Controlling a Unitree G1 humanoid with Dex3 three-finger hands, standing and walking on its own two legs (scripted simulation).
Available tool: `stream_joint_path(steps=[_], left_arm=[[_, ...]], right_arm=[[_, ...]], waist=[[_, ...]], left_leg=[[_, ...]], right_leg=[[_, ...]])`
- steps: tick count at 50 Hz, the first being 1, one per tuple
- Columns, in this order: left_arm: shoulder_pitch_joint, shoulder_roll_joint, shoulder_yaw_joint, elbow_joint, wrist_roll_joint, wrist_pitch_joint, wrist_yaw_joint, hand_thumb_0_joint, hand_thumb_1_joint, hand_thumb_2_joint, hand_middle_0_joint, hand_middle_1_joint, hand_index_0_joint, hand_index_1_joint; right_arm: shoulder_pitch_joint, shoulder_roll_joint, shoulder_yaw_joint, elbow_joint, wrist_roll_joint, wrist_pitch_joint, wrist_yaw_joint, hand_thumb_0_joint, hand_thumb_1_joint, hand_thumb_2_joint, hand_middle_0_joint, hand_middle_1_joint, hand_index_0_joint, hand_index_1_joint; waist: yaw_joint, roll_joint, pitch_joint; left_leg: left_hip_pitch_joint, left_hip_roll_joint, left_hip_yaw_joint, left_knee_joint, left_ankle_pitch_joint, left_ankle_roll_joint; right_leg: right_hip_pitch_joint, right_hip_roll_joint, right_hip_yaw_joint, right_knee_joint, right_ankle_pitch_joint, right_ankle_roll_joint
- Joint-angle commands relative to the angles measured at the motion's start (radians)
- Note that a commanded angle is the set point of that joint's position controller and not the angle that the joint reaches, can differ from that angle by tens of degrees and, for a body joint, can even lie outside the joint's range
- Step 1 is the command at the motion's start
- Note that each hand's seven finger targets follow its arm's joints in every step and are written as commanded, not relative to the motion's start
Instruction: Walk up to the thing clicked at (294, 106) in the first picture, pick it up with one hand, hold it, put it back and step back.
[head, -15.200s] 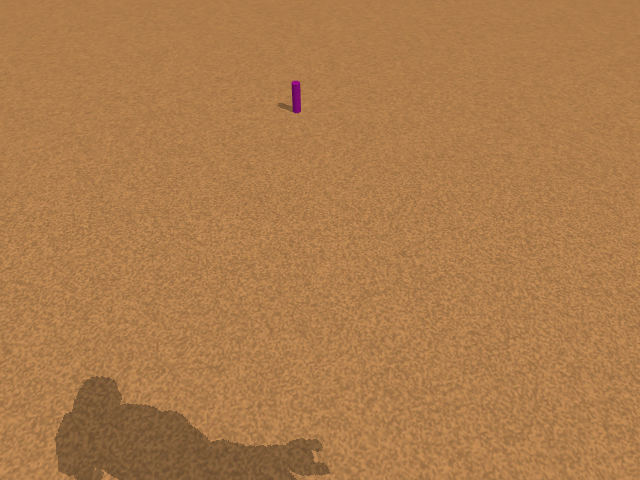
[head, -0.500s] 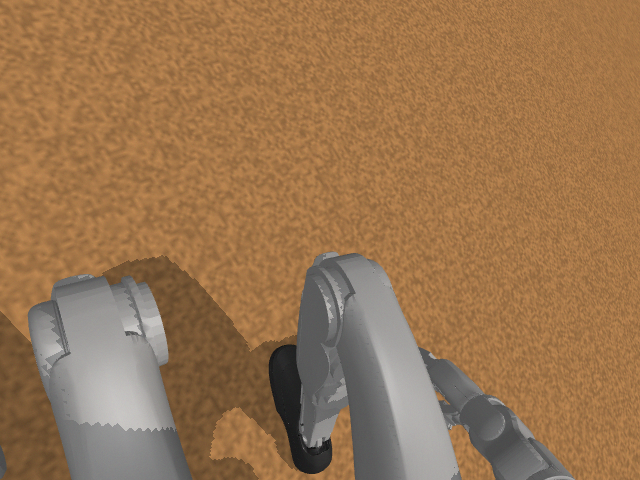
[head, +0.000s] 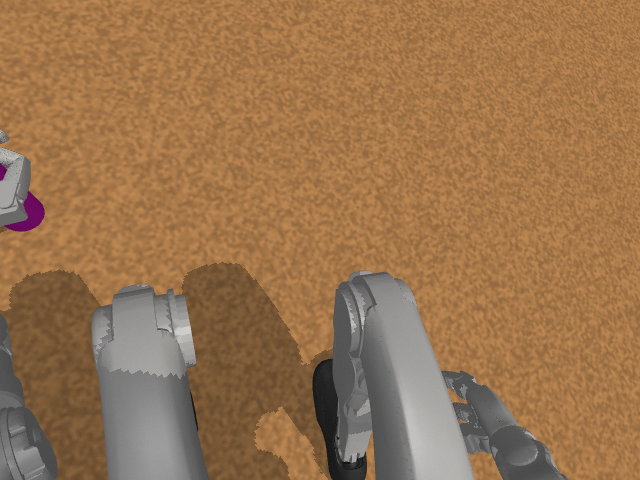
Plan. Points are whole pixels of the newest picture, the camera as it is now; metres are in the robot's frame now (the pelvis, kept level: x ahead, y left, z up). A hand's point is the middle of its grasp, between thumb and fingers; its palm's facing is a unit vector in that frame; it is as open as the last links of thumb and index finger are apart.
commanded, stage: settle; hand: left
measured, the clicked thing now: out of the picture +0.42 +0.34 -0.07
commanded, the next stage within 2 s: lift in 0.88 s
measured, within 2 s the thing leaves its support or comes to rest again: neither
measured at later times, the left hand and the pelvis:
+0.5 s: hand out of the picture +0.42 +0.31 +0.01, palm faces +0.34 -0.94 -0.03, open 6.1 cm; pelvis +0.00 -0.01 +0.02, yaw +2 degrees
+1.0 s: hand out of the picture +0.42 +0.30 +0.03, palm faces +0.34 -0.94 -0.03, open 6.2 cm; pelvis +0.00 -0.01 +0.04, yaw +4 degrees
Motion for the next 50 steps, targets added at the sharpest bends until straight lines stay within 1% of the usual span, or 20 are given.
stream_joint_path(steps=[1, 4, 5, 6, 7, 9, 12, 16, 17, 20, 24, 25, 30, 37, 39, 42, 44, 47, 49, 50], left_arm=[[-0.265, 0.221, 0.042, -0.22, -0.018, -0.059, -0.018, 0.0, 0.586, 1.314, -1.355, -1.439, -1.374, -1.432], [-0.235, 0.201, 0.059, -0.175, -0.027, -0.041, -0.024, 0.0, 0.57, 1.314, -1.349, -1.432, -1.365, -1.428], [-0.221, 0.183, 0.039, -0.167, -0.029, -0.04, -0.028, 0.0, 0.574, 1.318, -1.347, -1.433, -1.364, -1.429], [-0.288, 0.241, 0.08, -0.265, -0.03, -0.05, -0.025, 0.0, 0.581, 1.317, -1.347, -1.436, -1.365, -1.429], [-0.28, 0.248, 0.078, -0.269, -0.019, -0.046, -0.021, 0.0, 0.575, 1.319, -1.347, -1.439, -1.365, -1.433], [-0.25, 0.187, 0.053, -0.217, -0.022, -0.029, -0.024, 0.0, 0.597, 1.327, -1.358, -1.448, -1.376, -1.441], [-0.295, 0.21, 0.069, -0.273, -0.021, -0.03, -0.015, 0.0, 0.565, 1.316, -1.339, -1.429, -1.355, -1.425], [-0.274, 0.164, 0.049, -0.229, -0.014, -0.02, -0.013, 0.0, 0.563, 1.339, -1.353, -1.448, -1.369, -1.446], [-0.317, 0.204, 0.06, -0.285, -0.007, -0.029, -0.008, 0.0, 0.568, 1.345, -1.347, -1.445, -1.361, -1.443], [-0.273, 0.161, 0.047, -0.227, -0.008, -0.022, -0.01, 0.0, 0.555, 1.333, -1.351, -1.445, -1.368, -1.441], [-0.313, 0.185, 0.06, -0.258, -0.003, -0.03, 0.0, 0.0, 0.519, 1.328, -1.341, -1.438, -1.358, -1.435], [-0.267, 0.145, 0.045, -0.191, -0.004, -0.022, -0.003, 0.0, 0.514, 1.337, -1.35, -1.451, -1.368, -1.447], [-0.328, 0.158, 0.041, -0.229, 0.005, -0.03, 0.006, 0.0, 0.522, 1.355, -1.369, -1.467, -1.39, -1.461], [-0.335, 0.143, 0.036, -0.221, 0.012, -0.03, 0.006, 0.0, 0.479, 1.348, -1.35, -1.462, -1.375, -1.454], [-0.292, 0.124, 0.028, -0.153, 0.016, -0.022, 0.004, 0.0, 0.499, 1.343, -1.345, -1.456, -1.373, -1.444], [-0.355, 0.151, 0.039, -0.222, 0.015, -0.038, 0.014, 0.0, 0.501, 1.372, -1.355, -1.472, -1.38, -1.464], [-0.329, 0.113, 0.013, -0.168, 0.015, -0.035, 0.006, 0.0, 0.493, 1.359, -1.342, -1.456, -1.367, -1.448], [-0.359, 0.151, 0.034, -0.219, 0.015, -0.043, 0.007, 0.0, 0.479, 1.342, -1.334, -1.448, -1.362, -1.438], [-0.359, 0.129, 0.012, -0.198, 0.019, -0.04, 0.003, 0.0, 0.462, 1.324, -1.313, -1.429, -1.342, -1.417], [-0.363, 0.141, 0.025, -0.201, 0.014, -0.041, 0.004, 0.0, 0.484, 1.246, -1.33, -1.443, -1.368, -1.413]], right_arm=[[0.12, -0.233, -0.104, -0.029, 0.006, -0.017, -0.017, 0.0, -0.861, -0.892, 0.2, 0.3, 0.2, 0.3], [0.127, -0.235, -0.114, -0.033, 0.013, -0.022, -0.02, 0.0, -0.864, -0.893, 0.2, 0.3, 0.2, 0.3], [0.116, -0.23, -0.11, -0.04, 0.016, -0.023, -0.02, 0.0, -0.862, -0.892, 0.2, 0.3, 0.2, 0.3], [0.133, -0.233, -0.116, -0.031, 0.015, -0.021, -0.022, 0.0, -0.86, -0.892, 0.2, 0.3, 0.2, 0.3], [0.138, -0.231, -0.126, -0.027, 0.015, -0.019, -0.023, 0.0, -0.862, -0.892, 0.2, 0.3, 0.2, 0.3], [0.136, -0.221, -0.126, -0.03, 0.021, -0.021, -0.02, 0.0, -0.863, -0.892, 0.2, 0.3, 0.2, 0.3], [0.151, -0.22, -0.138, -0.022, 0.021, -0.025, -0.028, 0.0, -0.862, -0.892, 0.2, 0.3, 0.2, 0.3], [0.145, -0.213, -0.142, -0.025, 0.025, -0.027, -0.029, 0.0, -0.864, -0.893, 0.2, 0.3, 0.2, 0.3], [0.149, -0.211, -0.146, -0.024, 0.024, -0.029, -0.031, 0.0, -0.863, -0.893, 0.2, 0.3, 0.2, 0.3], [0.152, -0.205, -0.15, -0.022, 0.026, -0.032, -0.031, 0.0, -0.868, -0.893, 0.2, 0.3, 0.2, 0.3], [0.154, -0.202, -0.154, -0.017, 0.026, -0.035, -0.035, 0.0, -0.87, -0.894, 0.2, 0.3, 0.2, 0.3], [0.152, -0.202, -0.152, -0.014, 0.028, -0.035, -0.035, 0.0, -0.874, -0.894, 0.2, 0.3, 0.2, 0.3], [0.157, -0.196, -0.159, -0.01, 0.028, -0.042, -0.037, 0.0, -0.872, -0.893, 0.2, 0.3, 0.2, 0.3], [0.166, -0.199, -0.169, -0.006, 0.029, -0.044, -0.037, 0.0, -0.874, -0.893, 0.2, 0.3, 0.2, 0.3], [0.167, -0.195, -0.163, -0.007, 0.032, -0.043, -0.037, 0.0, -0.872, -0.892, 0.2, 0.3, 0.2, 0.3], [0.163, -0.19, -0.166, -0.012, 0.033, -0.044, -0.037, 0.0, -0.871, -0.892, 0.2, 0.3, 0.2, 0.3], [0.164, -0.186, -0.163, -0.005, 0.034, -0.045, -0.037, 0.0, -0.873, -0.892, 0.2, 0.3, 0.2, 0.3], [0.175, -0.189, -0.168, -0.004, 0.033, -0.048, -0.039, 0.0, -0.873, -0.892, 0.2, 0.3, 0.2, 0.3], [0.18, -0.186, -0.166, -0.005, 0.033, -0.049, -0.037, 0.0, -0.873, -0.891, 0.2, 0.3, 0.2, 0.3], [0.176, -0.186, -0.168, -0.008, 0.035, -0.049, -0.039, 0.0, -0.91, -0.899, 0.2, 0.3, 0.2, 0.3]], waist=[[0.012, 0.291, -0.65], [0.012, 0.229, -0.636], [0.015, 0.236, -0.638], [0.03, 0.259, -0.682], [0.041, 0.274, -0.715], [0.027, 0.248, -0.686], [0.032, 0.246, -0.719], [0.025, 0.239, -0.675], [0.032, 0.252, -0.702], [0.026, 0.227, -0.687], [0.036, 0.235, -0.707], [0.03, 0.224, -0.68], [0.03, 0.228, -0.694], [0.04, 0.256, -0.703], [0.031, 0.245, -0.682], [0.036, 0.242, -0.693], [0.022, 0.231, -0.661], [0.032, 0.238, -0.719], [0.021, 0.24, -0.718], [0.026, 0.219, -0.725]], left_leg=[[0.466, -0.009, 0.123, -0.278, 0.106, 0.053], [0.435, -0.009, 0.126, -0.281, 0.1, 0.059], [0.431, -0.01, 0.128, -0.288, 0.096, 0.059], [0.462, -0.01, 0.13, -0.291, 0.122, 0.057], [0.489, -0.009, 0.135, -0.295, 0.141, 0.056], [0.467, -0.01, 0.135, -0.305, 0.128, 0.058], [0.48, -0.008, 0.143, -0.302, 0.162, 0.061], [0.48, -0.01, 0.142, -0.329, 0.103, 0.059], [0.485, -0.01, 0.146, -0.333, 0.1, 0.059], [0.484, -0.012, 0.15, -0.344, 0.088, 0.06], [0.499, -0.013, 0.154, -0.355, 0.096, 0.06], [0.504, -0.014, 0.152, -0.362, 0.092, 0.061], [0.515, -0.014, 0.158, -0.371, 0.099, 0.061], [0.562, -0.017, 0.158, -0.401, 0.088, 0.057], [0.563, -0.018, 0.155, -0.409, 0.089, 0.056], [0.553, -0.021, 0.159, -0.417, 0.075, 0.058], [0.549, -0.021, 0.16, -0.422, 0.057, 0.058], [0.558, -0.022, 0.166, -0.42, 0.07, 0.059], [0.567, -0.021, 0.165, -0.421, 0.083, 0.058], [0.553, -0.022, 0.169, -0.416, 0.086, 0.061]], right_leg=[[0.269, 0.031, -0.046, -0.27, 0.204, -0.059], [0.283, 0.029, -0.045, -0.291, 0.198, -0.053], [0.29, 0.025, -0.044, -0.29, 0.192, -0.055], [0.31, 0.025, -0.041, -0.287, 0.215, -0.056], [0.322, 0.024, -0.035, -0.288, 0.226, -0.055], [0.307, 0.023, -0.035, -0.293, 0.215, -0.056], [0.338, 0.021, -0.022, -0.307, 0.249, -0.053], [0.298, 0.018, -0.026, -0.324, 0.188, -0.057], [0.315, 0.018, -0.02, -0.329, 0.182, -0.057], [0.313, 0.016, -0.016, -0.347, 0.167, -0.055], [0.324, 0.014, -0.01, -0.352, 0.17, -0.056], [0.308, 0.014, -0.016, -0.352, 0.167, -0.058], [0.311, 0.013, -0.005, -0.366, 0.174, -0.059], [0.294, 0.01, -0.01, -0.371, 0.157, -0.066], [0.286, 0.008, -0.014, -0.369, 0.156, -0.067], [0.289, 0.008, -0.008, -0.384, 0.141, -0.066], [0.282, 0.007, -0.008, -0.394, 0.126, -0.065], [0.321, 0.005, 0.0, -0.398, 0.139, -0.064], [0.317, 0.004, -0.001, -0.397, 0.15, -0.064], [0.332, 0.004, 0.007, -0.41, 0.152, -0.06]])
